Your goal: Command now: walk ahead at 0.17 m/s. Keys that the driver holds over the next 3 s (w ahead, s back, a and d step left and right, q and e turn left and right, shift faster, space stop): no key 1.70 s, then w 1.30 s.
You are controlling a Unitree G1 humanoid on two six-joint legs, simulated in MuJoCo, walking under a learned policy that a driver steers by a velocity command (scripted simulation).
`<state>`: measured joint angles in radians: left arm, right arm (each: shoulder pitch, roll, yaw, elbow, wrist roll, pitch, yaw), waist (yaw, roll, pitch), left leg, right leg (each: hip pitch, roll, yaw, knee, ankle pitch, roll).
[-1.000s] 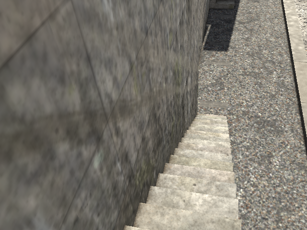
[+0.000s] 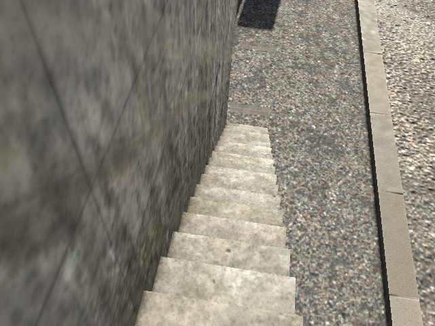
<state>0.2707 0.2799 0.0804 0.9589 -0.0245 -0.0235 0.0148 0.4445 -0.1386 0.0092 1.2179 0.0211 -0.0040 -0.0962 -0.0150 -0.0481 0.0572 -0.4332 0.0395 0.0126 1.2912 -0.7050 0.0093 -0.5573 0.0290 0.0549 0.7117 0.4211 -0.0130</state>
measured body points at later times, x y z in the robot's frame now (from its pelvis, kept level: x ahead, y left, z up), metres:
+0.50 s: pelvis +0.09 +0.01 -0.09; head +0.09 +0.04 +0.36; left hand +0.21 +0.23 -0.25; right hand +0.11 -0.23 -0.23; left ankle +0.13 +0.14 -0.82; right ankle +0.08 -0.09 -0.82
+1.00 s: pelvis +0.07 -0.01 -0.08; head +0.08 +0.00 +0.37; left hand +0.10 +0.23 -0.24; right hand +0.08 -0.25 -0.23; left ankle +0.13 +0.14 -0.82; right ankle +0.08 -0.09 -0.82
